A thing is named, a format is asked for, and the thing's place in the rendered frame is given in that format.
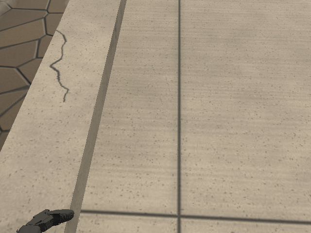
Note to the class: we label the robot left hand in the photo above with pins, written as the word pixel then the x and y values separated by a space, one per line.
pixel 45 220

